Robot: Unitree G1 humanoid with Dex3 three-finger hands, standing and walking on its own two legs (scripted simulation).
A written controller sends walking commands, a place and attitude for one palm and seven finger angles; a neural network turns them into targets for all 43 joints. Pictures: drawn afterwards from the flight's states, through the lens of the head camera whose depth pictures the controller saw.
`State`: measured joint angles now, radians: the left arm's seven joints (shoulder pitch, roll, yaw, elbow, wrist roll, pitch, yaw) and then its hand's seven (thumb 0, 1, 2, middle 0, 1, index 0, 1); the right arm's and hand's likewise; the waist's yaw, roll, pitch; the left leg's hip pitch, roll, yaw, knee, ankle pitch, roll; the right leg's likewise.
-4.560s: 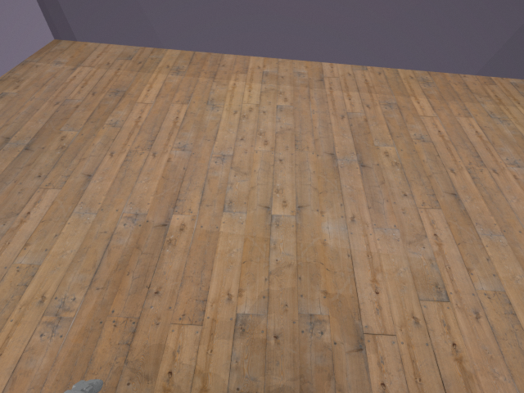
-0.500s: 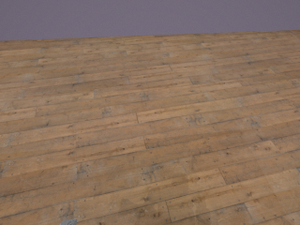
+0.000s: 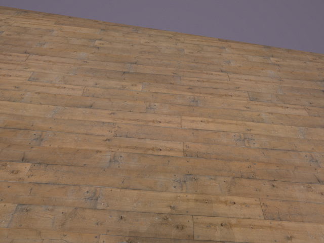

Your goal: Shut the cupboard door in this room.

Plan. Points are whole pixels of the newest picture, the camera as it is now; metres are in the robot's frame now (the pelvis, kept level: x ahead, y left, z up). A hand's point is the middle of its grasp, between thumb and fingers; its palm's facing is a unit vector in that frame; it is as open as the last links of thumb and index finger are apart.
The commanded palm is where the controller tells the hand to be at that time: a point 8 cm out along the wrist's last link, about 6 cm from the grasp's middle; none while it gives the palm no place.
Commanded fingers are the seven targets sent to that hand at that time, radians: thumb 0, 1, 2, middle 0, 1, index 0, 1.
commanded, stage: turn or walk to find it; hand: left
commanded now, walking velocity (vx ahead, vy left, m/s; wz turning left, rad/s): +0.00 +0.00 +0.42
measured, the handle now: out of the picture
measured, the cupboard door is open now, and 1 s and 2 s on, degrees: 75 75 75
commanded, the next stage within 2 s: none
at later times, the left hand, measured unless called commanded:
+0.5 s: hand out of the picture +0.05 +0.19 -0.13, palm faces +0.21 -0.94 -0.27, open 7.4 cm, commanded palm none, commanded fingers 0.00 0.90 0.90 -0.20 -0.30 -0.20 -0.30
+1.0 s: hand out of the picture -0.14 +0.21 -0.17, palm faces +0.46 -0.86 -0.23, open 7.4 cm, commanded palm none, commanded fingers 0.00 0.90 0.90 -0.20 -0.30 -0.20 -0.30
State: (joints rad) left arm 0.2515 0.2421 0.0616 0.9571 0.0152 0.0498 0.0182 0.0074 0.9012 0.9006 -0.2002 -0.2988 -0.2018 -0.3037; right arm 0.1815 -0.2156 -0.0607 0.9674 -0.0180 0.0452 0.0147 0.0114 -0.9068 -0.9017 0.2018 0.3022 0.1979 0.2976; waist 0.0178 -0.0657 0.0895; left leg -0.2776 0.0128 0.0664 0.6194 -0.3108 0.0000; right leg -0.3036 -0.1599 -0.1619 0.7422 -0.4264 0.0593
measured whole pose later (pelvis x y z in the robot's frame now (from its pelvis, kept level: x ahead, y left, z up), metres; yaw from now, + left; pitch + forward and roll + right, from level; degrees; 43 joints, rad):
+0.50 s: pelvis -0.03 -0.03 +0.01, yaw +11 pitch -1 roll +0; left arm 0.17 0.18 0.04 0.89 0.01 0.02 0.02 0.01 0.91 0.90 -0.20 -0.30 -0.20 -0.30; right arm 0.24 -0.22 -0.07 0.96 -0.02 0.06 0.00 0.01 -0.90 -0.90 0.21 0.30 0.20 0.30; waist -0.03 0.05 0.05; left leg -0.38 -0.06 -0.09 0.71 -0.37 -0.01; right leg -0.25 -0.03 -0.08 0.56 -0.28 -0.01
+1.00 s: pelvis -0.07 +0.01 +0.01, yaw +24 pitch -1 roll -1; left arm 0.25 0.27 0.08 1.00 0.02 0.08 0.02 0.01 0.91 0.90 -0.20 -0.30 -0.20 -0.30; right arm 0.16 -0.19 -0.04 0.95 -0.02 0.03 0.00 0.01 -0.91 -0.90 0.20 0.30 0.20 0.30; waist 0.03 -0.06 0.07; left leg -0.25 0.01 0.05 0.57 -0.32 0.03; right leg -0.42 -0.12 -0.10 0.99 -0.47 0.06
